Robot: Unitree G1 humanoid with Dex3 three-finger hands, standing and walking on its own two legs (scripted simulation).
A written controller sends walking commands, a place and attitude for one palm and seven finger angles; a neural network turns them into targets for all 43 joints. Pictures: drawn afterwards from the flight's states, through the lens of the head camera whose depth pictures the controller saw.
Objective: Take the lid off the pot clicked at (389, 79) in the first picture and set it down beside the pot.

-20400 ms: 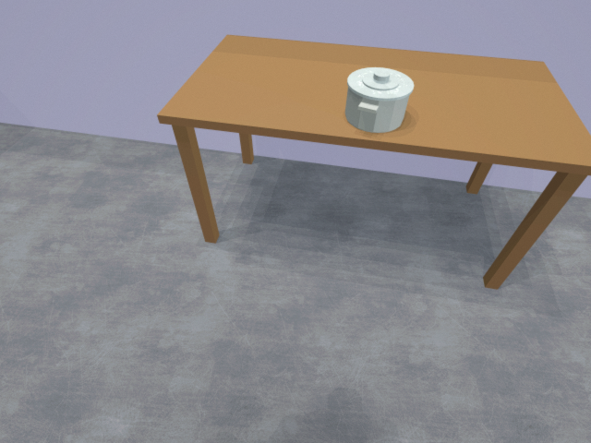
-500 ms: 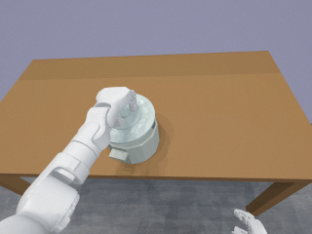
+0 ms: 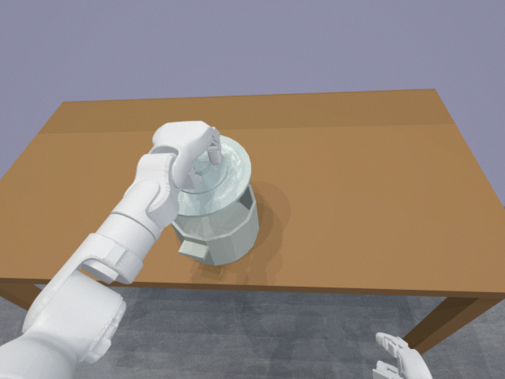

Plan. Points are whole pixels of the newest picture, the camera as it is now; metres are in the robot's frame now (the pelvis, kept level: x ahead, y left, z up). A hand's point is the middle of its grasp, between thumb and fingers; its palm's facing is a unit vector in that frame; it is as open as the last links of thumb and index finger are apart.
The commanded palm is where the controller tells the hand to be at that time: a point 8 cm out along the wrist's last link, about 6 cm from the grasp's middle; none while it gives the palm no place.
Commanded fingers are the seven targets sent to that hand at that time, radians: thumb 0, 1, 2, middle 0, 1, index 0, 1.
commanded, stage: lift the lid straight up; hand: left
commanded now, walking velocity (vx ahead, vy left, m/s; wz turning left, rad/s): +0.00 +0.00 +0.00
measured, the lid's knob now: (197, 164) +0.46 +0.12 +0.09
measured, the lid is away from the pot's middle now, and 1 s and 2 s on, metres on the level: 0.01 0.02 0.15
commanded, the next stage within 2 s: move the lid sideways beside the pot in 0.80 s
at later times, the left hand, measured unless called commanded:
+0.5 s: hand (190, 147) +0.43 +0.11 +0.15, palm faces -0.21 -0.03 -0.98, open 7.1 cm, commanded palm +0.41 +0.12 +0.24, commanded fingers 0.00 0.64 1.01 -0.84 -1.02 -0.92 -1.03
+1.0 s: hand (186, 143) +0.43 +0.11 +0.16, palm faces -0.21 -0.03 -0.98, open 7.1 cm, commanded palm +0.41 +0.13 +0.24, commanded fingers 0.00 0.64 1.01 -0.84 -1.02 -0.92 -1.03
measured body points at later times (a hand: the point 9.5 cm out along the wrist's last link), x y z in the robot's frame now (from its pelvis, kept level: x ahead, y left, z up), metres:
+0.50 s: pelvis -0.01 +0.00 +0.00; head +0.01 -0.04 +0.45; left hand +0.44 +0.11 +0.21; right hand +0.16 -0.23 -0.13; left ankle +0.00 +0.07 -0.74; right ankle -0.02 -0.11 -0.74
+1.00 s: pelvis -0.01 +0.01 +0.00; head +0.02 -0.03 +0.45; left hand +0.44 +0.11 +0.22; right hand +0.17 -0.22 -0.12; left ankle +0.00 +0.07 -0.74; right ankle -0.02 -0.11 -0.74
